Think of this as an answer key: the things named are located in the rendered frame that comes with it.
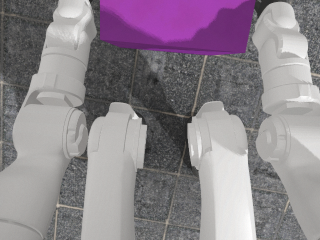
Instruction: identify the right robot foot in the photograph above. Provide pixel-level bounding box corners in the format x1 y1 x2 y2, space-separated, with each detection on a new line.
185 115 199 178

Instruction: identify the robot left shin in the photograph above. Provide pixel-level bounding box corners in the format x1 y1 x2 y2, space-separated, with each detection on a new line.
87 102 139 157

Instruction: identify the robot left upper arm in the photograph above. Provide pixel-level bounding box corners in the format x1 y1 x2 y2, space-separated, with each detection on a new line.
0 104 89 240

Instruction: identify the right robot hand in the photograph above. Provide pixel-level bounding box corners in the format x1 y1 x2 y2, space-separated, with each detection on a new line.
254 0 287 19

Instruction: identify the robot left forearm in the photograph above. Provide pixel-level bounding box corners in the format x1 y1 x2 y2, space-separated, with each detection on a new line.
12 0 97 150

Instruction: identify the robot right forearm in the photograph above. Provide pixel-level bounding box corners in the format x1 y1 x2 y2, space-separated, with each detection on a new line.
252 1 320 116

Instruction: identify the carton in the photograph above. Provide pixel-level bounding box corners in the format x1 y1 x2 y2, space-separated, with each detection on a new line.
100 0 256 56

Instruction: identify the robot right upper arm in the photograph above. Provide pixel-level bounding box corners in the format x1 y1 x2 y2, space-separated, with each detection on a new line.
255 114 320 240

